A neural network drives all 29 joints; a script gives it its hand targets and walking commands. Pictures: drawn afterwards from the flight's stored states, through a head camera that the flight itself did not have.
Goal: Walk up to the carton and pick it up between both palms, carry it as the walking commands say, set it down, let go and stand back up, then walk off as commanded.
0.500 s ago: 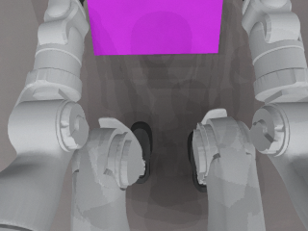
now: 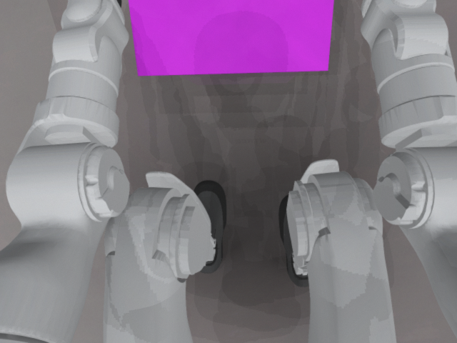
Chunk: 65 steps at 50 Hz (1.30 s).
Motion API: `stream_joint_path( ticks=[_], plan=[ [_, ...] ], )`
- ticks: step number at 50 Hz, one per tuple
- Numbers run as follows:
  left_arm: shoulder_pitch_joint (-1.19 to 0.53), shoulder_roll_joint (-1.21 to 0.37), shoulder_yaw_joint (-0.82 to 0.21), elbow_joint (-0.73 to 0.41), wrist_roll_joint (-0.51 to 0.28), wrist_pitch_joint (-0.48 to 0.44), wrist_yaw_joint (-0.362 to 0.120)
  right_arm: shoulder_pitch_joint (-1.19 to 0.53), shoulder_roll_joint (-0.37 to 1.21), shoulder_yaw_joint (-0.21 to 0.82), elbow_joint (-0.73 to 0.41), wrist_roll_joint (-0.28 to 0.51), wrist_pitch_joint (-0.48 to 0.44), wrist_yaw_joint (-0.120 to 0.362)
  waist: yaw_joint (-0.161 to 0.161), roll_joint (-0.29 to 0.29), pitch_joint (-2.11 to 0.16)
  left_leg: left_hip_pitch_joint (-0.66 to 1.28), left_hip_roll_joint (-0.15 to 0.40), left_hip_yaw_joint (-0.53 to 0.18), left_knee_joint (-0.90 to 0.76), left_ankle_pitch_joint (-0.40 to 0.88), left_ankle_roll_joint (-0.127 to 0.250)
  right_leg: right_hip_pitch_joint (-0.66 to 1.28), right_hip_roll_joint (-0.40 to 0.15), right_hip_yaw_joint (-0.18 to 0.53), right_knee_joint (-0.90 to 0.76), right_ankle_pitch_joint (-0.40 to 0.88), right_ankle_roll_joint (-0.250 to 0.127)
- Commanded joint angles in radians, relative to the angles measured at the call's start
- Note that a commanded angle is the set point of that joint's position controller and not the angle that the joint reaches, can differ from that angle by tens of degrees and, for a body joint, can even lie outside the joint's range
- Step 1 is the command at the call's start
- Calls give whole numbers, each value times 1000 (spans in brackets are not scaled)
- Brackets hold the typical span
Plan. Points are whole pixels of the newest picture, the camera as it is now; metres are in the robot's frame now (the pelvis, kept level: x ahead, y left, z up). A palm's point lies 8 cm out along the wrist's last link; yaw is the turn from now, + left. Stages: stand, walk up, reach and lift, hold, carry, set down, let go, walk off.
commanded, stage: set down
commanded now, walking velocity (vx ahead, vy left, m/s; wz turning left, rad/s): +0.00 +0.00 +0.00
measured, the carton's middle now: out of the picture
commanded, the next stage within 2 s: none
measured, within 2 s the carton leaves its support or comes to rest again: rests again in 0.28 s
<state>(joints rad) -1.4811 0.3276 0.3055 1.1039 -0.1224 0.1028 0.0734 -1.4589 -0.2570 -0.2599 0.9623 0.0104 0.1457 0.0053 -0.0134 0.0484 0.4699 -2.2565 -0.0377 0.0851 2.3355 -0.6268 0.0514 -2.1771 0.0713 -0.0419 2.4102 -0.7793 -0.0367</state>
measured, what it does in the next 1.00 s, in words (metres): stands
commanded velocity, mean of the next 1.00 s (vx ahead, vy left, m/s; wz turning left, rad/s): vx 0.00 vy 0.00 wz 0.00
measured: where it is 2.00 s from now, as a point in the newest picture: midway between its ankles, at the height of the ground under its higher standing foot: (254, 247)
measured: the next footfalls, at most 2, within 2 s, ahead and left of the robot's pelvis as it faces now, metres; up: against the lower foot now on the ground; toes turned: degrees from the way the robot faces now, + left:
none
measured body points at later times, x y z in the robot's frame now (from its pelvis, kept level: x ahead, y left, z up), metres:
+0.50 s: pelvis -0.01 +0.00 +0.00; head +0.36 -0.03 +0.24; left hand +0.54 +0.19 -0.17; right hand +0.53 -0.19 -0.19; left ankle +0.10 +0.10 -0.30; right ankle +0.07 -0.10 -0.30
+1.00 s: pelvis -0.02 +0.00 +0.02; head +0.36 -0.01 +0.26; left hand +0.56 +0.20 -0.13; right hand +0.56 -0.20 -0.13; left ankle +0.10 +0.10 -0.30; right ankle +0.07 -0.10 -0.30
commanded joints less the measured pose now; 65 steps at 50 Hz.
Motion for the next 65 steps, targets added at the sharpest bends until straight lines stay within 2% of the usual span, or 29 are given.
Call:
stream_joint_path(
  ticks=[1, 7, 11, 15, 18, 19, 20, 21, 22, 26, 29, 30, 38, 39, 41, 42, 43, 46, 48, 49, 50, 51, 53, 55, 56, 60, 61, 62, 65],
  plan=[
    [-288, -908, -282, -17, -18, 47, -247, -257, 798, 334, 26, 16, 42, 203, -12, -94, -938, 483, -82, -77, -138, 426, -35, 428, 21, 75, -260, 562, 11],
    [-266, -833, -270, -31, -23, 25, -213, -237, 680, 309, 9, 10, 13, 171, -43, -95, -982, 560, -80, -93, -122, 527, -40, 408, 21, 61, -253, 607, 9],
    [-229, -630, -219, -29, -21, -1, -160, -244, 483, 292, -11, 32, -14, 118, -2, -94, -1064, 592, -69, -86, -116, 513, -48, 460, 11, 76, -257, 615, 16],
    [-82, -164, -126, -21, -25, -44, -39, -153, -70, 167, -13, 29, -59, -26, -19, -103, -1149, 642, -55, -88, -129, 534, -64, 541, -3, 77, -276, 633, 31],
    [-139, 57, -104, -121, -73, -79, 43, -230, -191, 139, -95, 70, -85, -114, -6, -141, -1387, 716, -43, -106, -97, 666, -52, 586, -2, 85, -250, 753, 47],
    [-192, 56, -146, -138, -115, -82, 58, -259, -212, 133, -86, 85, -90, -125, -44, -130, -1442, 754, -40, -116, -115, 642, -49, 623, 1, 72, -257, 729, 40],
    [-188, 84, -132, -147, -120, -88, 67, -286, -228, 156, -111, 125, -93, -128, 4, -125, -1486, 796, -33, -109, -114, 688, -49, 608, 0, 76, -253, 742, 39],
    [-210, 80, -174, -162, -160, -85, 69, -312, -258, 153, -121, 144, -96, -129, -34, -132, -1503, 813, -37, -105, -123, 659, -46, 612, 7, 61, -269, 707, 42],
    [-183, 114, -142, -131, -159, -81, 73, -354, -290, 160, -193, 152, -102, -136, -1, -148, -1515, 773, -26, -109, -122, 682, -40, 640, 1, 78, -263, 763, 36],
    [-203, 126, -181, 6, -205, -49, 48, -406, -274, 260, -61, 207, -69, -111, 48, -165, -1285, 585, -8, -92, -155, 487, -23, 583, -24, 108, -301, 586, 42],
    [-307, 203, -132, -78, -161, -65, 48, -431, -269, 262, -15, 238, -61, -102, 80, -126, -1261, 537, 25, -80, -153, 426, -33, 555, -34, 143, -311, 539, 33],
    [-355, 207, -145, -121, -160, -66, 53, -432, -295, 229, 20, 235, -61, -102, 48, -117, -1261, 563, 22, -94, -170, 413, -33, 521, -33, 118, -301, 520, 33],
    [-311, 223, -124, -10, -93, -43, 19, -388, -290, 223, 223, 223, -44, -69, 58, -81, -1084, 556, 48, -92, -180, 309, -37, 386, -41, 120, -336, 375, 28],
    [-330, 218, -120, -27, -87, -42, 25, -400, -311, 192, 204, 203, -49, -73, 33, -66, -1127, 603, 44, -106, -187, 331, -33, 365, -33, 105, -335, 385, 27],
    [-331, 231, -118, -147, -71, -56, 38, -403, -328, 198, 121, 217, -66, -76, 75, -12, -1333, 734, 29, -90, -186, 472, -47, 426, -27, 90, -321, 505, 25],
    [-352, 218, -120, -253, -87, -59, 48, -455, -342, 183, -19, 224, -78, -81, 50, -16, -1480, 837, 16, -92, -183, 555, -44, 448, -20, 70, -324, 560, 28],
    [-330, 236, -116, -303, -89, -57, 61, -425, -341, 188, -37, 234, -72, -92, 69, 6, -1614, 917, 12, -87, -178, 613, -44, 525, -14, 71, -320, 621, 24],
    [-226, 245, -102, -306, -121, 4, 84, -401, -433, 163, -210, 197, -34, -113, 49, -103, -1836, 1045, -17, -71, -206, 659, -33, 687, -12, 36, -341, 657, 33],
    [-220, 199, -139, -411, -156, 47, 83, -384, -433, 154, -285, 183, 3, -124, 11, -72, -1934, 1065, -27, -67, -233, 661, -40, 767, -12, 25, -357, 689, 22],
    [-167, 202, -131, -404, -164, 66, 82, -345, -395, 179, -320, 195, 24, -124, 26, -108, -1957, 1047, -28, -61, -243, 646, -30, 810, -12, 34, -369, 689, 25],
    [-160, 220, -116, -378, -150, 89, 84, -294, -423, 141, -252, 173, 48, -122, 7, -112, -1905, 1066, -27, -73, -263, 614, -32, 747, -11, 15, -376, 633, 28],
    [-192, 244, -101, -490, -133, 100, 87, -307, -421, 134, -354, 176, 62, -122, 8, -111, -1989, 1105, -29, -62, -274, 639, -35, 810, -9, 27, -412, 665, 29],
    [-134, 251, -83, -440, -115, 127, 94, -302, -402, 128, -358, 187, 94, -122, 33, -122, -1890, 1051, -29, -60, -315, 575, -23, 767, -5, 26, -437, 601, 33],
    [-181, 216, -116, -591, -133, 148, 95, -293, -436, 88, -432, 165, 110, -109, -25, -112, -1988, 1147, -30, -94, -338, 645, -30, 762, 1, 8, -461, 647, 20],
    [-194, 243, -98, -710, -107, 146, 96, -262, -441, 76, -454, 186, 116, -107, -2, -57, -2026, 1176, -34, -86, -344, 677, -37, 766, 9, 21, -469, 665, 14],
    [-202, 241, -121, -657, -125, 208, 89, -283, -486, 49, -477, 170, 161, -91, -43, -26, -2001, 1212, -37, -93, -400, 594, -42, 759, 11, 8, -555, 594, 8],
    [-196, 263, -87, -675, -99, 214, 90, -264, -434, 83, -450, 197, 176, -86, 15, -30, -1959, 1187, -33, -87, -426, 575, -38, 776, 9, 30, -572, 580, 8],
    [-194, 254, -106, -637, -113, 222, 88, -253, -431, 76, -380, 183, 184, -78, -10, -59, -1891, 1139, -33, -94, -448, 529, -38, 751, 9, 21, -598, 541, 9],
    [-214, 222, -97, -632, -82, 239, 86, -283, -442, 82, -357, 213, 194, -52, 35, -17, -1904, 1207, -31, -90, -500, 542, -44, 722, 14, 31, -635, 520, 6]
  ],
)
